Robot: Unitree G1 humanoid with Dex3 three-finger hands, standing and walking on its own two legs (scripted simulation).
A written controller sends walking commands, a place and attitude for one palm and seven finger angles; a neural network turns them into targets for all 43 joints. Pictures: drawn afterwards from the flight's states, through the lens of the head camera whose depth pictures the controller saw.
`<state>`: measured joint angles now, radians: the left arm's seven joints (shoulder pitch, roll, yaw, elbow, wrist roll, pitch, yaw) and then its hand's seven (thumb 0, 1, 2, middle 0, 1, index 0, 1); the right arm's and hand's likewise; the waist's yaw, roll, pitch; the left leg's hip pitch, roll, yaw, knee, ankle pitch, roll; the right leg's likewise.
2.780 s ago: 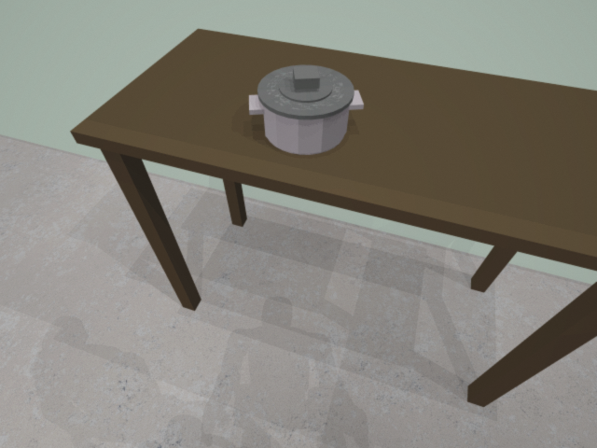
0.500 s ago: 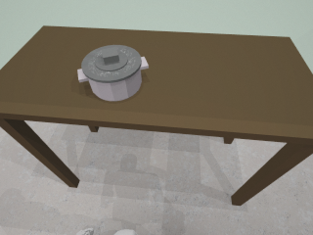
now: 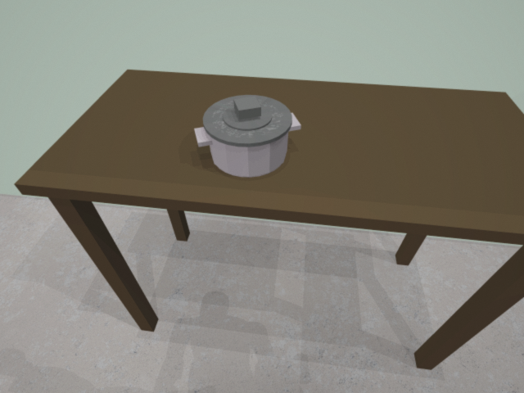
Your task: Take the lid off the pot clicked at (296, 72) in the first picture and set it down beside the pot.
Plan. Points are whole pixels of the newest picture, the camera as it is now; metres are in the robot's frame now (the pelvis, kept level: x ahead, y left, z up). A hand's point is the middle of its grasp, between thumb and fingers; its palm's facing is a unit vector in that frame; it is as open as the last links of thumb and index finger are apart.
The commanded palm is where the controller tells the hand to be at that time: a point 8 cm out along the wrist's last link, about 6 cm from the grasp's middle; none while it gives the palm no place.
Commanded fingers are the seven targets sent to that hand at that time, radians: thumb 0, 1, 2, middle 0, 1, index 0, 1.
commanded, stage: come to a stop and stand still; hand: left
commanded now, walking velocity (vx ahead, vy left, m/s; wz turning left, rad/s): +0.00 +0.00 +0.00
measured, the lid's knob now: (247, 107) +0.59 +0.08 +0.15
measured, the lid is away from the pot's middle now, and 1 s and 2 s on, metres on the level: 0.00 0.00 0.00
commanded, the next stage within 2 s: look again from close up in 0.16 s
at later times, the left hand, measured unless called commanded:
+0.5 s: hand out of the picture +0.02 +0.16 -0.17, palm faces +0.00 -0.99 -0.17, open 7.4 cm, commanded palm none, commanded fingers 0.00 0.90 0.90 -0.20 -0.30 -0.20 -0.30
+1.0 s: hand out of the picture +0.06 +0.13 -0.16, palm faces +0.00 -0.98 -0.19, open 7.4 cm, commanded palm none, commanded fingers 0.00 0.90 0.90 -0.20 -0.30 -0.20 -0.30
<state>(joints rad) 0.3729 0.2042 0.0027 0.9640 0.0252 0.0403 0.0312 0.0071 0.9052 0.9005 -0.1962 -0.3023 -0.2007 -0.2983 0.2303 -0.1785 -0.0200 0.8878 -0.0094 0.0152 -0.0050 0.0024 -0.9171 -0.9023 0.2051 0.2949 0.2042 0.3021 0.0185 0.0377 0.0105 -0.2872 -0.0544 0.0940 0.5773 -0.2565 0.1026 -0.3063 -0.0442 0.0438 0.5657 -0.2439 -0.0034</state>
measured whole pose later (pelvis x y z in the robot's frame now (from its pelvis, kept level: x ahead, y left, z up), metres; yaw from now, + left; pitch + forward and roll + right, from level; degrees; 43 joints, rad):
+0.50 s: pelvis +0.02 -0.01 +0.01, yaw +0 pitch -1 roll +0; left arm 0.31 0.15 -0.01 1.06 0.02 0.01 0.03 0.01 0.90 0.90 -0.20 -0.30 -0.20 -0.30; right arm 0.29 -0.15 -0.01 1.06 -0.01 -0.01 -0.02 0.01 -0.90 -0.90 0.20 0.29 0.20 0.30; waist -0.01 -0.01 0.03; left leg -0.23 -0.06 0.10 0.46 -0.23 0.09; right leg -0.26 -0.05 0.06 0.48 -0.21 0.03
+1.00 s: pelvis +0.05 -0.04 +0.01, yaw -1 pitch -1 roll +0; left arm 0.29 0.16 -0.01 1.07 0.01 0.00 0.03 0.01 0.91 0.90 -0.20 -0.30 -0.20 -0.30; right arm 0.24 -0.16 -0.01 1.08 0.00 -0.02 -0.03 0.01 -0.91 -0.90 0.20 0.29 0.20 0.30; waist 0.00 0.00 0.03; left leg -0.18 -0.01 0.08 0.47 -0.27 0.03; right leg -0.22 0.01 0.04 0.49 -0.25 0.01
